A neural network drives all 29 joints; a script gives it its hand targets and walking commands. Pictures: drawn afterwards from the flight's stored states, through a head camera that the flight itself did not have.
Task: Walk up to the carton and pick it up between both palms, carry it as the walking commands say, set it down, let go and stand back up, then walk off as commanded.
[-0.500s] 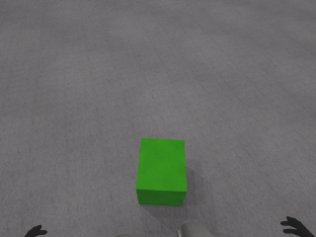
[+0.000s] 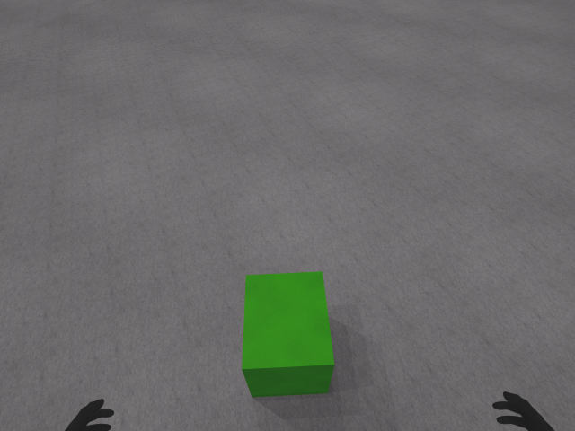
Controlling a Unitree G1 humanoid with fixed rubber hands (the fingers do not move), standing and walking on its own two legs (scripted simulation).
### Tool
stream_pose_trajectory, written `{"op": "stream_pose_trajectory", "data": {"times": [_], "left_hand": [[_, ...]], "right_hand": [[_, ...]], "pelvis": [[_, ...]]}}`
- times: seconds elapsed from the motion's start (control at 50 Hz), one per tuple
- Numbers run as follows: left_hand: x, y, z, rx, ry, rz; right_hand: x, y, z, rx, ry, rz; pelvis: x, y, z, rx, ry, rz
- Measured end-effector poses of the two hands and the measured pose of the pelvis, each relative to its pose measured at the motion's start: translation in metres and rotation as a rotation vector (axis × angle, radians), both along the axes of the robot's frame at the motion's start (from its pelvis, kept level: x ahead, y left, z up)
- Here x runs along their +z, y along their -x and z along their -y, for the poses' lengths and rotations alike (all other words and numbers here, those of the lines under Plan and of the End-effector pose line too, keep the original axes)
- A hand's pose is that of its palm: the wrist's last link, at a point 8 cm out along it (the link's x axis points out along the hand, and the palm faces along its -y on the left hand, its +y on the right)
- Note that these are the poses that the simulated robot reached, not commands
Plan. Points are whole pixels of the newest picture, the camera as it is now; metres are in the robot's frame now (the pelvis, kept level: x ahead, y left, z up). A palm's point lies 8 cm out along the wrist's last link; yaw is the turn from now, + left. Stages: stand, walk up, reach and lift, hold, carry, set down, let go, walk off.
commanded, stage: walk up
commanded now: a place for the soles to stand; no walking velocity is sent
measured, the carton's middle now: (287, 334) +0.52 +0.01 -0.62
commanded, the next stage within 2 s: reach and lift in 1.88 s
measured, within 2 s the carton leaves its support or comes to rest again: neither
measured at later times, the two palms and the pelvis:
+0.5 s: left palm out of the picture +0.15 +0.31 -0.08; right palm out of the picture +0.10 -0.34 -0.09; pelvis +0.02 +0.00 +0.01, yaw -3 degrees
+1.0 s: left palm (75, 430) +0.17 +0.32 -0.09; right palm out of the picture +0.11 -0.33 -0.08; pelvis +0.03 +0.01 +0.00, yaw -6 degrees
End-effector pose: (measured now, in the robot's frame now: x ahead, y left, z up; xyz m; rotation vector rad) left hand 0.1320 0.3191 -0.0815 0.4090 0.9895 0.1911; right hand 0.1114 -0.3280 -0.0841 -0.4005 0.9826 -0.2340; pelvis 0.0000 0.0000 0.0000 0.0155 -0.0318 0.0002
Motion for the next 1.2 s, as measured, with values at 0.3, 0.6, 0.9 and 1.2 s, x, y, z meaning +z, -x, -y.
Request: {"op": "stream_pose_trajectory", "data": {"times": [0.3, 0.6, 0.9, 1.2], "left_hand": [[0.005, -0.009, 0.009, -0.027, 0.006, -0.035], [0.0, -0.023, 0.006, -0.054, -0.03, -0.071], [-0.003, -0.044, 0.005, -0.091, -0.029, -0.054], [-0.004, -0.062, 0.003, -0.083, 0.025, -0.058]], "right_hand": [[0.004, 0.005, 0.008, -0.049, -0.014, -0.035], [-0.005, 0.007, 0.013, -0.114, -0.02, -0.066], [-0.002, 0.006, 0.015, -0.139, -0.001, -0.069], [0.012, -0.004, -0.006, -0.132, 0.003, -0.059]], "pelvis": [[0.01, -0.006, 0.001, -0.03, -0.004, 0.0], [0.005, -0.02, 0.002, -0.056, 0.004, -0.002], [0.002, -0.031, -0.001, -0.087, 0.017, -0.007], [0.013, -0.041, -0.014, -0.108, 0.02, -0.004]]}}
